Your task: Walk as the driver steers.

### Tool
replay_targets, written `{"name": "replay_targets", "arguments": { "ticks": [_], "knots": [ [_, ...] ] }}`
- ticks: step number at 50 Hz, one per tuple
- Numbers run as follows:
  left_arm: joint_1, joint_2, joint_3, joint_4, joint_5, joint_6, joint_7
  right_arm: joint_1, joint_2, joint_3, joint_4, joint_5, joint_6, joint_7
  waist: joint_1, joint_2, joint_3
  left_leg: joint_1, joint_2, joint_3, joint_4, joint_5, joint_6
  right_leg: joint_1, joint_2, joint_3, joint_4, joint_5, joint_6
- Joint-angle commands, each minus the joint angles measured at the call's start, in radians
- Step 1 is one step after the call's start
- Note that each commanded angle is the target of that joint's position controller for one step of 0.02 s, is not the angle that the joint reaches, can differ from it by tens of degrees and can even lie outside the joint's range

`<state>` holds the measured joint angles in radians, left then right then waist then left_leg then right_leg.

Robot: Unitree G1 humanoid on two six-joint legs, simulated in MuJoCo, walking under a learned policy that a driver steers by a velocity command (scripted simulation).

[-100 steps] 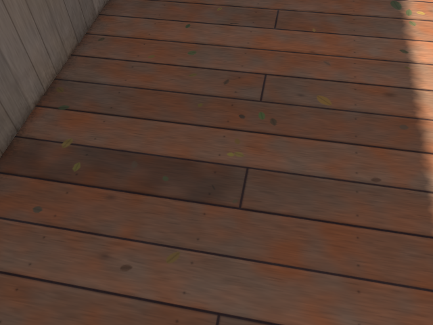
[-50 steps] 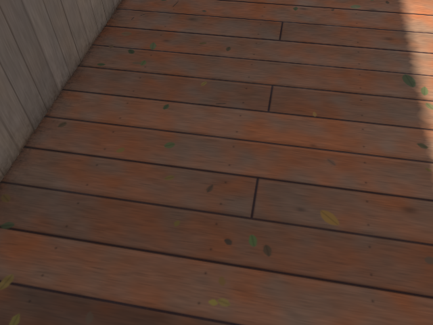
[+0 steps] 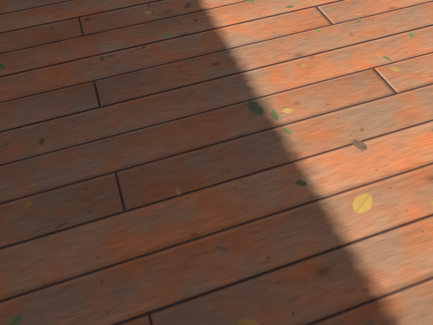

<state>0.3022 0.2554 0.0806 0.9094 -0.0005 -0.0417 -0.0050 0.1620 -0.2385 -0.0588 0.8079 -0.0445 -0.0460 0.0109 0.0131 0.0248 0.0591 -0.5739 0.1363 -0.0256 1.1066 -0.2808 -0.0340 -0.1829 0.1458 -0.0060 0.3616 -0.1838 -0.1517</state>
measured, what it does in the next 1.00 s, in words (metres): walks ahead: left foot, then right foot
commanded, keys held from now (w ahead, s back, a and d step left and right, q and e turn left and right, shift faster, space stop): w+e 0.16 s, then w+q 0.84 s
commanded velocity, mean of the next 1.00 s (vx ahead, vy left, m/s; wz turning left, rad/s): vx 0.50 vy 0.00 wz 0.13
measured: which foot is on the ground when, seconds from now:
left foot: up 0.00-0.32, down 0.34-0.90, up 0.92-1.00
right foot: down 0.00-0.34, up 0.36-0.86, down 0.88-1.00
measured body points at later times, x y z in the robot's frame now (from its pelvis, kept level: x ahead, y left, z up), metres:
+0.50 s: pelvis +0.29 +0.05 +0.00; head +0.32 +0.06 +0.44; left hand +0.38 +0.31 -0.14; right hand +0.35 -0.23 -0.12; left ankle +0.34 +0.11 -0.74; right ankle +0.19 -0.06 -0.65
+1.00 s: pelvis +0.55 +0.00 -0.01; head +0.58 -0.01 +0.44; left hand +0.67 +0.29 -0.09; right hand +0.65 -0.27 -0.14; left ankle +0.42 +0.09 -0.66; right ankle +0.62 -0.08 -0.74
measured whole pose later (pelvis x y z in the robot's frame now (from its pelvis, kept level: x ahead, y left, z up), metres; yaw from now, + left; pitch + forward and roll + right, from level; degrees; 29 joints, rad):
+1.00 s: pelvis +0.55 +0.00 -0.01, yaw +13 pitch +1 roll +0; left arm 0.14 0.25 0.02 0.71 0.04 -0.07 0.01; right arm 0.36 -0.31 -0.08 0.80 -0.02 -0.03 0.01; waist -0.05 0.03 0.02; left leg -0.34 -0.07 -0.07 1.08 -0.40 0.06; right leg -0.34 0.02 -0.03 0.50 -0.19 -0.04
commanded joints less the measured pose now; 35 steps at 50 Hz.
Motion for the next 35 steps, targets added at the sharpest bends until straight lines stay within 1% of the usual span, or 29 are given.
{"name": "replay_targets", "arguments": {
  "ticks": [1, 4, 8, 9, 11, 12, 13, 14, 15, 16, 17, 18, 19, 20, 21, 22, 23, 24, 25, 26, 28, 30, 31, 33, 35],
  "knots": [
    [0.046, 0.140, 0.026, -0.058, -0.003, -0.026, 0.003, 0.025, -0.069, -0.013, -0.050, -0.004, 0.021, 0.005, -0.013, -0.051, -0.042, -0.080, -0.010, 0.030, -0.077, 0.092, -0.025, 0.051, -0.254, 0.261, -0.155, 0.362, -0.112],
    [0.120, 0.142, 0.024, -0.054, -0.001, -0.023, 0.003, -0.094, -0.082, -0.012, -0.095, 0.000, 0.023, 0.006, 0.032, -0.072, -0.023, -0.163, -0.026, 0.024, -0.195, 0.176, -0.029, 0.121, -0.256, 0.297, -0.156, 0.346, -0.090],
    [0.180, 0.149, 0.023, -0.054, 0.004, -0.021, 0.010, -0.211, -0.080, 0.001, -0.143, 0.005, 0.014, 0.014, 0.070, -0.085, -0.016, -0.187, -0.065, 0.019, -0.336, 0.238, -0.019, 0.208, -0.258, 0.324, -0.120, 0.392, -0.086],
    [0.187, 0.146, 0.020, -0.051, 0.006, -0.022, 0.013, -0.224, -0.075, 0.006, -0.149, 0.006, 0.011, 0.018, 0.072, -0.089, -0.014, -0.181, -0.071, 0.031, -0.381, 0.250, -0.010, 0.233, -0.261, 0.309, -0.116, 0.419, -0.084],
    [0.211, 0.127, 0.010, -0.040, 0.011, -0.026, 0.019, -0.258, -0.066, 0.016, -0.163, 0.009, 0.000, 0.025, 0.090, -0.098, -0.003, -0.128, -0.086, 0.062, -0.465, 0.278, 0.020, 0.255, -0.273, 0.286, -0.117, 0.476, -0.069],
    [0.211, 0.130, 0.007, -0.037, 0.014, -0.030, 0.021, -0.262, -0.069, 0.017, -0.169, 0.013, -0.004, 0.026, 0.087, -0.105, 0.004, -0.086, -0.092, 0.068, -0.501, 0.278, 0.041, 0.259, -0.286, 0.280, -0.119, 0.503, -0.057],
    [0.196, 0.141, 0.007, -0.037, 0.018, -0.034, 0.022, -0.241, -0.078, 0.015, -0.167, 0.015, -0.007, 0.025, 0.070, -0.112, 0.008, -0.029, -0.101, 0.072, -0.534, 0.257, 0.066, 0.258, -0.298, 0.269, -0.115, 0.545, -0.041],
    [0.171, 0.153, 0.008, -0.039, 0.020, -0.038, 0.024, -0.187, -0.093, 0.009, -0.153, 0.017, -0.009, 0.022, 0.039, -0.118, -0.002, 0.054, -0.121, 0.077, -0.563, 0.220, 0.090, 0.256, -0.301, 0.246, -0.083, 0.649, -0.020],
    [0.157, 0.167, 0.010, -0.038, 0.024, -0.042, 0.025, -0.109, -0.115, -0.001, -0.129, 0.020, -0.011, 0.014, 0.006, -0.126, -0.037, 0.149, -0.153, 0.088, -0.571, 0.171, 0.112, 0.270, -0.299, 0.225, -0.012, 0.802, -0.004],
    [0.144, 0.178, 0.012, -0.035, 0.031, -0.041, 0.023, 0.019, -0.137, -0.013, -0.087, 0.025, -0.016, 0.003, -0.052, -0.112, -0.103, 0.275, -0.189, 0.102, -0.602, 0.142, 0.137, 0.285, -0.278, 0.191, 0.141, 0.912, 0.009],
    [0.132, 0.175, 0.010, -0.038, 0.031, -0.041, 0.021, 0.169, -0.155, -0.022, -0.044, 0.019, -0.024, -0.009, -0.125, -0.082, -0.181, 0.466, -0.157, 0.072, -0.640, 0.169, 0.166, 0.211, -0.241, 0.148, 0.342, 0.833, 0.022],
    [0.168, 0.112, -0.008, -0.070, 0.017, -0.044, 0.018, 0.306, -0.233, -0.040, -0.028, -0.002, -0.027, -0.019, -0.145, 0.052, -0.305, 0.710, 0.062, -0.235, -0.639, 0.085, 0.241, 0.000, -0.164, 0.093, 0.660, 0.490, 0.049],
    [0.280, 0.068, -0.012, -0.065, 0.004, -0.044, 0.007, 0.291, -0.292, -0.059, -0.006, 0.002, -0.017, -0.005, -0.059, 0.283, -0.339, 0.847, 0.243, -0.710, -0.777, 0.140, 0.377, -0.302, 0.010, 0.047, 0.935, -0.308, 0.090],
    [0.203, 0.121, -0.012, -0.070, 0.042, -0.043, 0.011, 0.194, -0.208, -0.041, -0.023, 0.038, -0.008, 0.011, -0.031, 0.104, -0.212, 0.737, 0.198, -0.732, -0.832, -0.010, 0.353, -0.397, -0.074, 0.114, 0.975, -0.257, 0.072],
    [0.103, 0.127, -0.012, -0.090, 0.042, -0.047, 0.004, 0.113, -0.156, -0.031, -0.040, 0.044, -0.006, 0.016, -0.022, 0.020, -0.094, 0.599, 0.165, -0.564, -0.845, -0.004, 0.335, -0.416, -0.122, 0.104, 0.934, -0.164, 0.078],
    [0.044, 0.119, -0.017, -0.109, 0.043, -0.050, -0.001, 0.091, -0.130, -0.023, -0.041, 0.035, -0.008, 0.018, -0.017, -0.019, -0.056, 0.523, 0.113, -0.473, -0.863, 0.093, 0.314, -0.404, -0.152, 0.091, 0.879, -0.122, 0.083],
    [0.026, 0.112, -0.019, -0.122, 0.049, -0.044, -0.005, 0.104, -0.121, -0.018, -0.028, 0.035, -0.012, 0.014, -0.003, -0.010, -0.035, 0.476, 0.073, -0.409, -0.873, 0.193, 0.299, -0.390, -0.173, 0.085, 0.835, -0.111, 0.094],
    [0.037, 0.101, -0.024, -0.127, 0.054, -0.033, -0.008, 0.116, -0.119, -0.016, -0.012, 0.039, -0.018, 0.012, 0.016, 0.016, -0.046, 0.443, 0.043, -0.362, -0.884, 0.260, 0.287, -0.353, -0.186, 0.080, 0.792, -0.106, 0.110],
    [0.037, 0.093, -0.027, -0.133, 0.054, -0.024, -0.010, 0.137, -0.129, -0.019, -0.002, 0.043, -0.024, 0.011, 0.019, 0.034, -0.058, 0.432, 0.028, -0.337, -0.888, 0.320, 0.289, -0.338, -0.190, 0.071, 0.763, -0.110, 0.125],
    [0.028, 0.087, -0.031, -0.139, 0.055, -0.018, -0.011, 0.158, -0.140, -0.023, 0.006, 0.047, -0.029, 0.009, 0.019, 0.037, -0.064, 0.424, 0.019, -0.317, -0.893, 0.355, 0.297, -0.343, -0.192, 0.060, 0.739, -0.116, 0.139],
    [-0.029, 0.077, -0.038, -0.161, 0.054, -0.009, -0.013, 0.189, -0.159, -0.029, 0.012, 0.048, -0.028, 0.005, 0.009, 0.034, -0.051, 0.398, 0.003, -0.294, -0.918, 0.329, 0.305, -0.379, -0.202, 0.040, 0.672, -0.090, 0.167],
    [-0.132, 0.073, -0.043, -0.199, 0.052, -0.005, -0.014, 0.225, -0.163, -0.032, 0.017, 0.048, -0.023, 0.001, -0.017, 0.033, -0.019, 0.390, -0.012, -0.289, -0.941, 0.299, 0.297, -0.431, -0.213, 0.027, 0.572, -0.017, 0.192],
    [-0.178, 0.070, -0.045, -0.215, 0.050, -0.005, -0.015, 0.246, -0.162, -0.033, 0.019, 0.049, -0.021, 0.001, -0.031, 0.034, -0.013, 0.397, -0.021, -0.288, -0.942, 0.299, 0.285, -0.444, -0.213, 0.023, 0.520, 0.027, 0.200],
    [-0.247, 0.062, -0.051, -0.238, 0.045, -0.006, -0.018, 0.281, -0.166, -0.038, 0.022, 0.049, -0.017, 0.000, -0.059, 0.039, -0.019, 0.425, -0.036, -0.284, -0.924, 0.317, 0.261, -0.446, -0.203, 0.022, 0.428, 0.102, 0.209],
    [-0.307, 0.059, -0.056, -0.260, 0.040, -0.009, -0.020, 0.316, -0.171, -0.042, 0.024, 0.047, -0.014, -0.004, -0.083, 0.043, -0.026, 0.466, -0.038, -0.295, -0.893, 0.356, 0.251, -0.448, -0.189, 0.022, 0.360, 0.140, 0.210]
  ]
}}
